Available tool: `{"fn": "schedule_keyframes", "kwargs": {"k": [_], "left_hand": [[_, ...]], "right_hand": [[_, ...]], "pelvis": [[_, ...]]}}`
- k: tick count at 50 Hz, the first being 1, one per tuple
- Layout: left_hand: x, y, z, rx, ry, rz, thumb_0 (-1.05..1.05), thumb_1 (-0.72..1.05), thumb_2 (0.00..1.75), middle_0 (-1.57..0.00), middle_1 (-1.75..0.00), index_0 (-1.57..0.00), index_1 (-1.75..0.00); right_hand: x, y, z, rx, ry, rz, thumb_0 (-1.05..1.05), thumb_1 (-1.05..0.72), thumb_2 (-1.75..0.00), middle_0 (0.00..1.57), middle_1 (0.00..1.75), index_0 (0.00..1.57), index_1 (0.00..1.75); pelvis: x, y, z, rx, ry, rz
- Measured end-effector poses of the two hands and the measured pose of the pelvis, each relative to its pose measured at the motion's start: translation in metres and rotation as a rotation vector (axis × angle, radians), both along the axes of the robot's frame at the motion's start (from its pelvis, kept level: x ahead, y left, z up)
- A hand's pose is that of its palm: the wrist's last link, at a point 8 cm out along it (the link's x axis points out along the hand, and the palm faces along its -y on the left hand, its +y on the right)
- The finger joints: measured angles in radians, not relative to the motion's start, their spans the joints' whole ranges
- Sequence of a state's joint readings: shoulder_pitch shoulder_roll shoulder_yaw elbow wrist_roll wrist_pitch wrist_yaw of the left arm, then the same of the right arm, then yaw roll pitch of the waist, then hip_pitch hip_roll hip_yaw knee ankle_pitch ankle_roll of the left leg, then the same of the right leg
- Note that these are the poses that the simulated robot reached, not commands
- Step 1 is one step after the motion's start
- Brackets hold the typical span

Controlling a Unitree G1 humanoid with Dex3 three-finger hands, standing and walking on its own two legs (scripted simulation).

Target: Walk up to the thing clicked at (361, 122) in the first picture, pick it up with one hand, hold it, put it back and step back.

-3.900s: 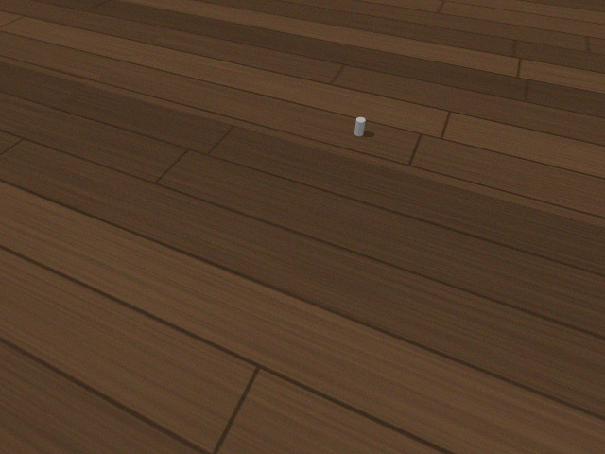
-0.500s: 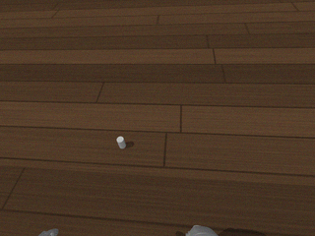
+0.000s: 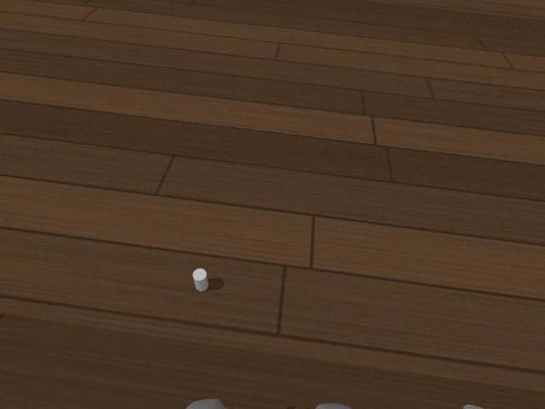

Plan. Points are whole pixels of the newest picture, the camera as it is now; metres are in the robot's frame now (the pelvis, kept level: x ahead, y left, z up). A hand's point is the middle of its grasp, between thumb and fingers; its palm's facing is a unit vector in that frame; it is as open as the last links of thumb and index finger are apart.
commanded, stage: walk up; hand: left
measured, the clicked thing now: (200, 279) +0.65 +0.23 -0.71
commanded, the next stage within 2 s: none
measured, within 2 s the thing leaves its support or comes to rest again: neither
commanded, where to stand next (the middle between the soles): +0.19 -0.01 m, yaw -2 degrees
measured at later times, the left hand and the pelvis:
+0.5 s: hand (123, 369) +0.20 +0.24 -0.12, palm faces -0.06 -0.91 -0.42, open 7.4 cm; pelvis +0.11 -0.02 +0.00, yaw -2 degrees
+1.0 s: hand (118, 379) +0.19 +0.25 -0.15, palm faces -0.02 -0.94 -0.33, open 7.4 cm; pelvis +0.14 +0.00 +0.01, yaw -1 degrees
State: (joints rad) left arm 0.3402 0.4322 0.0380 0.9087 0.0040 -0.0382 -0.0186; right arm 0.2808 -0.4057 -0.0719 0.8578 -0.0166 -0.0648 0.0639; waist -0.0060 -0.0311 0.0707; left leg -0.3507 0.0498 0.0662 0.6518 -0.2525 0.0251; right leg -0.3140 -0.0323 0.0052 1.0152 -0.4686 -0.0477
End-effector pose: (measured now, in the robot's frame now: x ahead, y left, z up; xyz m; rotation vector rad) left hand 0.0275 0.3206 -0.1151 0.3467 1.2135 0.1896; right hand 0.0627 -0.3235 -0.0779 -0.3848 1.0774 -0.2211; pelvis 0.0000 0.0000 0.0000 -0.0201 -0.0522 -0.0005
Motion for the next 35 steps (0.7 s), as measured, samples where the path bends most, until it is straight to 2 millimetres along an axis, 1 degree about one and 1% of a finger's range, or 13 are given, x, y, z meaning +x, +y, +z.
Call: {"fn": "schedule_keyframes", "kwargs": {"k": [5,10,13,15,17,19,21,24,28,30,32,35], "left_hand": [[0.045,-0.001,0.008,-0.032,-0.022,-0.031,0.01,0.91,0.89,-0.2,-0.3,-0.2,-0.3],[0.081,-0.003,0.017,-0.02,-0.014,-0.054,0.01,0.91,0.89,-0.2,-0.3,-0.2,-0.3],[0.104,-0.007,0.022,0.008,-0.012,-0.064,0.01,0.91,0.89,-0.2,-0.3,-0.2,-0.3],[0.119,-0.011,0.023,0.033,-0.023,-0.067,0.01,0.91,0.89,-0.2,-0.3,-0.2,-0.3],[0.134,-0.017,0.022,0.059,-0.042,-0.068,0.01,0.91,0.89,-0.2,-0.3,-0.2,-0.3],[0.145,-0.025,0.023,0.067,-0.059,-0.067,0.01,0.91,0.89,-0.2,-0.3,-0.2,-0.3],[0.153,-0.033,0.026,0.061,-0.08,-0.072,0.01,0.91,0.89,-0.2,-0.3,-0.2,-0.3],[0.161,-0.038,0.034,0.055,-0.103,-0.066,0.01,0.91,0.89,-0.2,-0.3,-0.2,-0.3],[0.165,-0.035,0.036,0.057,-0.11,-0.067,0.01,0.9,0.89,-0.2,-0.3,-0.21,-0.31],[0.167,-0.029,0.032,0.054,-0.107,-0.063,0.01,0.9,0.89,-0.2,-0.3,-0.21,-0.31],[0.169,-0.02,0.024,0.047,-0.103,-0.052,0.01,0.9,0.89,-0.2,-0.3,-0.21,-0.31],[0.173,-0.011,0.009,0.027,-0.088,-0.023,0.01,0.9,0.89,-0.2,-0.3,-0.2,-0.31]], "right_hand": [[0.008,0.012,0.01,0.004,0.034,-0.021,0.0,-0.9,-0.9,0.2,0.3,0.21,0.3],[0.018,0.011,0.004,0.018,0.075,-0.044,0.0,-0.9,-0.9,0.2,0.3,0.21,0.3],[0.028,0.006,-0.007,0.032,0.097,-0.056,0.0,-0.9,-0.9,0.2,0.3,0.21,0.3],[0.037,0.001,-0.018,0.045,0.11,-0.062,0.0,-0.9,-0.9,0.2,0.3,0.21,0.3],[0.049,-0.005,-0.032,0.061,0.116,-0.069,0.01,-0.9,-0.9,0.2,0.3,0.21,0.3],[0.062,-0.007,-0.043,0.077,0.118,-0.076,0.01,-0.9,-0.9,0.2,0.3,0.21,0.3],[0.076,-0.004,-0.047,0.092,0.114,-0.061,0.01,-0.91,-0.9,0.2,0.3,0.21,0.3],[0.095,-0.001,-0.045,0.107,0.099,-0.037,0.01,-0.91,-0.9,0.2,0.3,0.21,0.3],[0.112,0.0,-0.039,0.096,0.077,-0.022,0.01,-0.91,-0.9,0.2,0.3,0.21,0.3],[0.117,0.001,-0.037,0.08,0.072,-0.021,0.0,-0.91,-0.9,0.2,0.3,0.21,0.3],[0.119,0.002,-0.036,0.057,0.068,-0.026,0.0,-0.91,-0.9,0.2,0.3,0.21,0.3],[0.115,0.007,-0.033,0.024,0.075,-0.045,0.0,-0.91,-0.9,0.2,0.3,0.21,0.3]], "pelvis": [[0.026,0.005,0.012,0.008,0.001,-0.002],[0.054,0.004,0.015,0.025,0.005,-0.019],[0.07,-0.001,0.013,0.03,0.01,-0.025],[0.079,-0.006,0.008,0.035,0.012,-0.027],[0.088,-0.014,0.0,0.037,0.011,-0.033],[0.093,-0.018,-0.003,0.014,0.006,-0.036],[0.097,-0.021,-0.002,0.029,0.002,-0.039],[0.103,-0.021,0.004,0.042,0.002,-0.034],[0.111,-0.017,0.006,0.039,0.005,-0.034],[0.114,-0.013,0.004,0.032,0.003,-0.034],[0.116,-0.008,0.0,0.024,-0.001,-0.031],[0.118,0.0,-0.005,0.041,-0.013,-0.031]]}}
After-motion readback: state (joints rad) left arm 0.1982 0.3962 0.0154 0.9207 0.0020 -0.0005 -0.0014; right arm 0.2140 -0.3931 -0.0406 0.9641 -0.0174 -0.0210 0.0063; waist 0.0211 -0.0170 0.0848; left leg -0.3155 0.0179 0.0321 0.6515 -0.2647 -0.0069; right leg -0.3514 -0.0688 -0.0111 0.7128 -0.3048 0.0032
